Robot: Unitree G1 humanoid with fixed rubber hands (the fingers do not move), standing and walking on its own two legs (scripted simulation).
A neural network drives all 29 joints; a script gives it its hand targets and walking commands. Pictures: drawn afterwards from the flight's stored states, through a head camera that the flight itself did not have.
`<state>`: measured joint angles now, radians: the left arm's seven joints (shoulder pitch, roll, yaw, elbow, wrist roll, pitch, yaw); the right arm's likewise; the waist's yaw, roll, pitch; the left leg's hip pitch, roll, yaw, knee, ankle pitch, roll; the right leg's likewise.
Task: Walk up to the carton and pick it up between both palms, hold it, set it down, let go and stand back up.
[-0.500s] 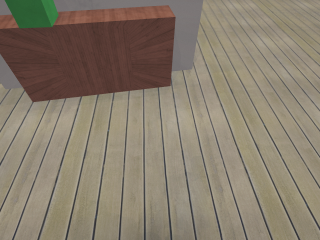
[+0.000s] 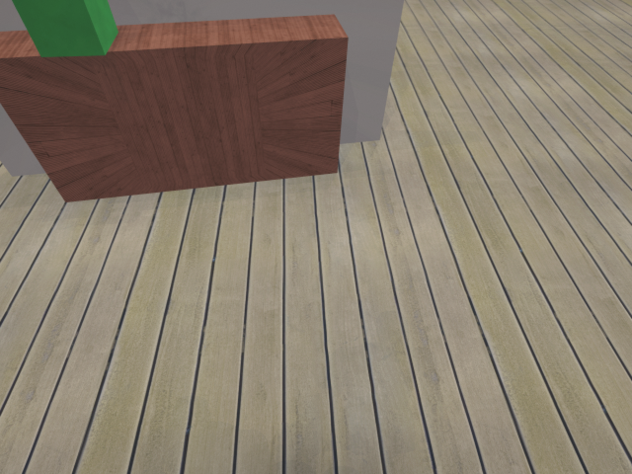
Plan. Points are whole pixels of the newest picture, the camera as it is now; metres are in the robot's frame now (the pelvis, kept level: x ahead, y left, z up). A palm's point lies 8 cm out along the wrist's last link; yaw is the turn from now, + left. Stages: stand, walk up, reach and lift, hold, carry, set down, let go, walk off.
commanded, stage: stand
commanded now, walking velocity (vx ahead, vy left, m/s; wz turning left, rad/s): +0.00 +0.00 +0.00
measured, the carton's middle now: (65, 5) +1.49 +0.85 +0.01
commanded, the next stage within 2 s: walk up in 0.02 s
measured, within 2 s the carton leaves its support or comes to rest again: neither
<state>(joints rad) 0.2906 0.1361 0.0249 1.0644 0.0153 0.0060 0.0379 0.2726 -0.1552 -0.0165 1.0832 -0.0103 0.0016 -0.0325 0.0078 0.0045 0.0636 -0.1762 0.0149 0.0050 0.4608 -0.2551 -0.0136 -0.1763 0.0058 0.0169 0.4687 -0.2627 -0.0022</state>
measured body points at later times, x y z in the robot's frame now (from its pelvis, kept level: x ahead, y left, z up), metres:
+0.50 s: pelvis +0.03 +0.04 +0.00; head +0.03 +0.05 +0.45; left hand -0.01 +0.30 -0.15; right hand +0.10 -0.24 -0.13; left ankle +0.08 +0.22 -0.68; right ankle -0.01 -0.12 -0.74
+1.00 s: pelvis +0.24 +0.19 -0.01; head +0.26 +0.20 +0.44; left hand +0.34 +0.46 -0.12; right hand +0.23 -0.05 -0.15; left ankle +0.13 +0.25 -0.74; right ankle +0.44 +0.12 -0.69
